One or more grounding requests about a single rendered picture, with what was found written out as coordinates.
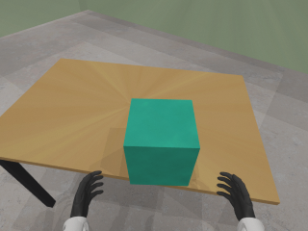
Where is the carton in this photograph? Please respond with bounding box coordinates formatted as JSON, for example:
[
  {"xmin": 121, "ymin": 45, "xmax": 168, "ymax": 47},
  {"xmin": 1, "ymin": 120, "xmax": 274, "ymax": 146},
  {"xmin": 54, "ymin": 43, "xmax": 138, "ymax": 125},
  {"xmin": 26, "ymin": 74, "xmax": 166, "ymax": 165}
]
[{"xmin": 123, "ymin": 98, "xmax": 200, "ymax": 187}]

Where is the robot right hand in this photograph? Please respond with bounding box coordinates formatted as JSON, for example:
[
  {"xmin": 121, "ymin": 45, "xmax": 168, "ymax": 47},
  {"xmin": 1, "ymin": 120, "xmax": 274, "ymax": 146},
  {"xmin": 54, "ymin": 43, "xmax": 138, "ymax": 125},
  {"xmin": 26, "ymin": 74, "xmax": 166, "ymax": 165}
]
[{"xmin": 217, "ymin": 171, "xmax": 256, "ymax": 221}]

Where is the robot right forearm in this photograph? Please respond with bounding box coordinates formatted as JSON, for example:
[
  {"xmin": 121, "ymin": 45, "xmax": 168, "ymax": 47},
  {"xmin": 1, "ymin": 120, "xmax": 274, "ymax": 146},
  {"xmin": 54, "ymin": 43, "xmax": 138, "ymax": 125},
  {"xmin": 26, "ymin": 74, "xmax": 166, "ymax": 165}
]
[{"xmin": 237, "ymin": 218, "xmax": 265, "ymax": 231}]

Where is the robot left hand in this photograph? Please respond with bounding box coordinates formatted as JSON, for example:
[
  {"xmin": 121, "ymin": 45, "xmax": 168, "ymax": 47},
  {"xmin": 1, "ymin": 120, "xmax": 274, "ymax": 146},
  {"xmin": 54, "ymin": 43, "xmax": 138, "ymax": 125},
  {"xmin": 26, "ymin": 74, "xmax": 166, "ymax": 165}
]
[{"xmin": 70, "ymin": 170, "xmax": 104, "ymax": 218}]

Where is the robot left forearm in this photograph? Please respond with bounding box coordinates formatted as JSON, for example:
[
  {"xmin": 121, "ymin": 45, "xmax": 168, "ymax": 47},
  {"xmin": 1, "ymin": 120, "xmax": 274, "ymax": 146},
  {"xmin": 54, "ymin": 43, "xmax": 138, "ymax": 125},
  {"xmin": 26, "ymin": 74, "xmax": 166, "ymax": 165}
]
[{"xmin": 63, "ymin": 217, "xmax": 90, "ymax": 231}]

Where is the table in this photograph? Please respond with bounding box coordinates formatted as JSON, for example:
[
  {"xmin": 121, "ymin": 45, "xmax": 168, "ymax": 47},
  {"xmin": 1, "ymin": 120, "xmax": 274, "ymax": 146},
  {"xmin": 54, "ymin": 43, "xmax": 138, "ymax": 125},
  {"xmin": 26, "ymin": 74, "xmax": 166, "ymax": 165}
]
[{"xmin": 0, "ymin": 58, "xmax": 281, "ymax": 208}]

